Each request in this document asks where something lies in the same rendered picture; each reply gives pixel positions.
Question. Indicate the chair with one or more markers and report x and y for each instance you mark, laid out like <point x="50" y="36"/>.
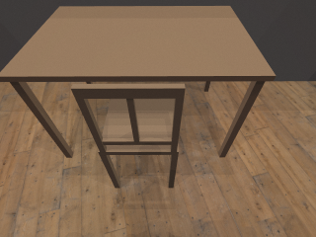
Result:
<point x="142" y="119"/>

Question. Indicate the table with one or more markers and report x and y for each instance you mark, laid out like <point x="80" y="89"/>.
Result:
<point x="139" y="44"/>

